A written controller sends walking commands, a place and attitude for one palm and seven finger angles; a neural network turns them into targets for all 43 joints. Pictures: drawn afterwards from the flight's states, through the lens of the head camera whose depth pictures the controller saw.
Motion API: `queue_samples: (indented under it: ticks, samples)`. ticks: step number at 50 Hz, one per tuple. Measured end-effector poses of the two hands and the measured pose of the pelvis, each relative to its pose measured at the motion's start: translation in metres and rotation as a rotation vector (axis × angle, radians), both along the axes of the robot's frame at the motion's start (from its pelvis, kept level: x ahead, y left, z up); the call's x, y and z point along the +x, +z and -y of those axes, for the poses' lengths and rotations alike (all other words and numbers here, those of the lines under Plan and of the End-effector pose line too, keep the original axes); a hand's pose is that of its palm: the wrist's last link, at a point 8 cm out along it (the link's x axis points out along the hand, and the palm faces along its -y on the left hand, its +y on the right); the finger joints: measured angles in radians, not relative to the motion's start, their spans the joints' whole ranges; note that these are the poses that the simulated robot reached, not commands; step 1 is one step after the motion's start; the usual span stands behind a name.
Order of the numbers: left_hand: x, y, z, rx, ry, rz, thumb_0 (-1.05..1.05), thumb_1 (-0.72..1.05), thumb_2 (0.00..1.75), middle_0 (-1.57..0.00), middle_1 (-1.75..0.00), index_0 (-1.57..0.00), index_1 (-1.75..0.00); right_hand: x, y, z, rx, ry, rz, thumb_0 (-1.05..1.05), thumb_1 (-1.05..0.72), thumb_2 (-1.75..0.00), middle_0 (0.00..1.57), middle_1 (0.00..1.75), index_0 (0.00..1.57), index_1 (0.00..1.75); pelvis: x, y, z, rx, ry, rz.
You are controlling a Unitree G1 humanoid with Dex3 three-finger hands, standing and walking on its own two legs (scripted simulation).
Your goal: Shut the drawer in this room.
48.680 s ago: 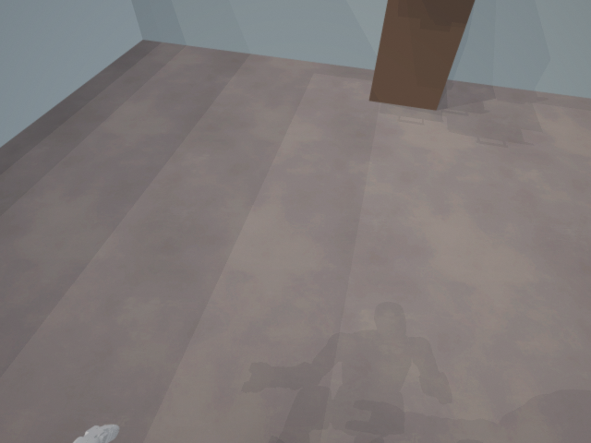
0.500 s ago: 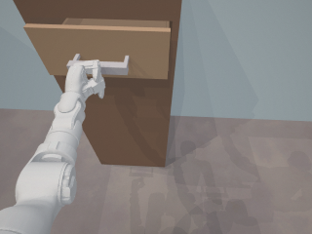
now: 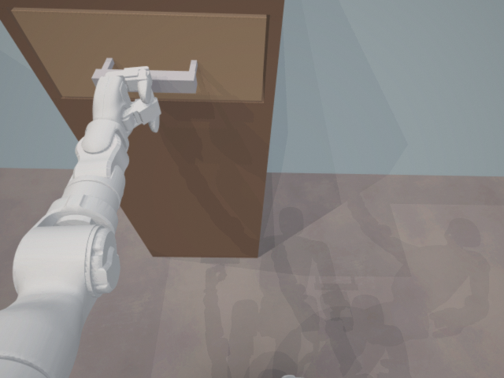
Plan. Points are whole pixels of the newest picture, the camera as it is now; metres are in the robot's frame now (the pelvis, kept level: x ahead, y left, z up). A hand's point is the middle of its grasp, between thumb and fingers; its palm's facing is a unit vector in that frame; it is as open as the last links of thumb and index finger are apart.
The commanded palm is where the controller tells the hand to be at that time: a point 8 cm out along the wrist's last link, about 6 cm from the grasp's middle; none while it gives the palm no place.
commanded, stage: push the drawer shut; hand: left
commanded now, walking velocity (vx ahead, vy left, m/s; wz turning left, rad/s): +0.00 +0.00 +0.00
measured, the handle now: (149, 73) +0.58 +0.15 +0.15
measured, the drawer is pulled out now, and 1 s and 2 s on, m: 0.00 0.00 0.00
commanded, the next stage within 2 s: pull the fist back off the drawer in 0.12 s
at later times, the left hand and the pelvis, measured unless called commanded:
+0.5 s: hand (150, 105) +0.50 +0.14 +0.14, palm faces -0.03 -1.00 +0.00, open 2.6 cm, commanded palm +0.50 +0.17 +0.15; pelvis -0.01 +0.00 +0.00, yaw +0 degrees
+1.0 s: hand (159, 116) +0.48 +0.12 +0.14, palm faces -0.05 -1.00 +0.02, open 3.2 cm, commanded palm +0.45 +0.17 +0.15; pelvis +0.02 +0.01 +0.00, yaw -2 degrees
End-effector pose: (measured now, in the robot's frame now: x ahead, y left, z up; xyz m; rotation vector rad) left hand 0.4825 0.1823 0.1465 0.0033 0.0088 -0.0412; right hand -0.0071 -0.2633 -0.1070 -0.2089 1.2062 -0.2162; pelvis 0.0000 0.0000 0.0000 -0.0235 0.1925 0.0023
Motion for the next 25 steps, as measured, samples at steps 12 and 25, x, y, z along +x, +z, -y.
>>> queue_samples:
  ticks: [12, 25]
  samples:
    - [0.002, -0.002, -0.006, 0.0, 0.013, -0.009, -0.07, 0.73, 1.06, -1.4, -1.6, -1.4, -1.6, -0.015, 0.003, 0.002, -0.024, 0.0, -0.025, 0.01, -0.91, -0.9, 0.2, 0.3, 0.2, 0.3, -0.006, -0.002, -0.002, -0.006, 0.01, -0.019]
    - [0.002, -0.003, -0.008, -0.007, 0.01, -0.01, -0.07, 0.72, 1.04, -1.4, -1.6, -1.4, -1.6, -0.018, 0.005, 0.0, -0.031, -0.001, -0.008, 0.01, -0.91, -0.9, 0.2, 0.3, 0.2, 0.3, -0.009, -0.003, -0.005, -0.007, 0.003, -0.02]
